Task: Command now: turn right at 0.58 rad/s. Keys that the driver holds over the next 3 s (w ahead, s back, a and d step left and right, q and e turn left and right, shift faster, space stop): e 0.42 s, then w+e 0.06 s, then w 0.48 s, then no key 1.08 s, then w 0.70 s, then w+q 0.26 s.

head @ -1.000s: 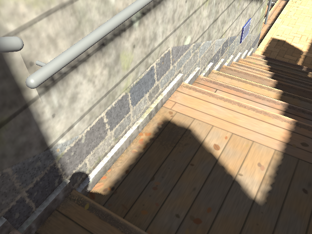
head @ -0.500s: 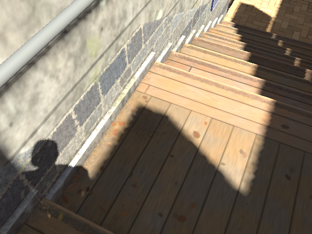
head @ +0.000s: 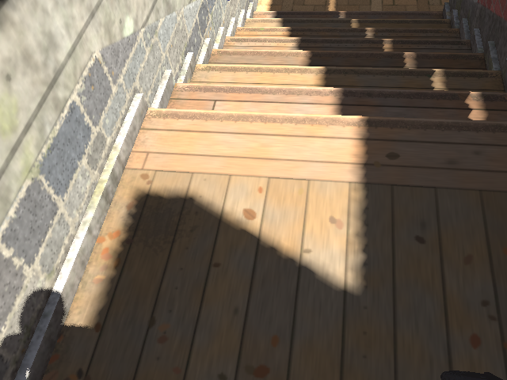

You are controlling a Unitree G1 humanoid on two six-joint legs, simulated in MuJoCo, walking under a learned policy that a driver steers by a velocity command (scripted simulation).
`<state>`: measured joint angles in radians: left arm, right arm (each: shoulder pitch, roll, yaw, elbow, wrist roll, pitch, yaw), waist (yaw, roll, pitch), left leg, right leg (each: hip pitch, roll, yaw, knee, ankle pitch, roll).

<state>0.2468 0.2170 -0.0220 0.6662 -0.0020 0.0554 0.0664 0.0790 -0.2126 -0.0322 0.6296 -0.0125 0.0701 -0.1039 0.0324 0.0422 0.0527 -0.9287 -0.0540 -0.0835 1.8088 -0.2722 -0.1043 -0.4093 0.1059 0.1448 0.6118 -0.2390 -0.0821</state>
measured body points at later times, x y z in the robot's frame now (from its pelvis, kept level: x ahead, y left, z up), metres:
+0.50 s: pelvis +0.03 +0.07 +0.01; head +0.05 +0.09 +0.45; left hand +0.26 +0.30 -0.10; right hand +0.08 -0.22 -0.08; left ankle +0.07 +0.15 -0.73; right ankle +0.00 -0.09 -0.61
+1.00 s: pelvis +0.14 -0.05 -0.01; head +0.15 -0.07 +0.44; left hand +0.38 +0.12 -0.10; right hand +0.07 -0.33 -0.14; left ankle +0.10 +0.13 -0.67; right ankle +0.07 -0.14 -0.73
